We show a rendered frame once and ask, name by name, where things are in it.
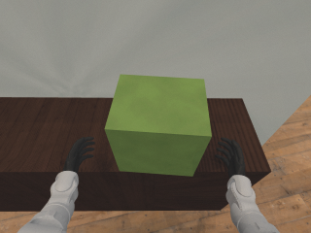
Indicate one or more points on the robot left hand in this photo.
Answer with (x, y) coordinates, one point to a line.
(75, 156)

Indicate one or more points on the carton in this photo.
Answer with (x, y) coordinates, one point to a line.
(159, 125)

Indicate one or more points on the robot right hand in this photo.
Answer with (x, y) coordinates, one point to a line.
(234, 162)

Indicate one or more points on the right robot forearm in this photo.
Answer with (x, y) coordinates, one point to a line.
(244, 211)

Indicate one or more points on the robot left upper arm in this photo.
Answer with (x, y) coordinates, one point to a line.
(39, 228)

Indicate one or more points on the left robot forearm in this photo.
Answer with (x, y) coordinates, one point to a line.
(61, 206)

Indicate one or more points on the pedestal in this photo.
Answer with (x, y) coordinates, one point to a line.
(37, 133)

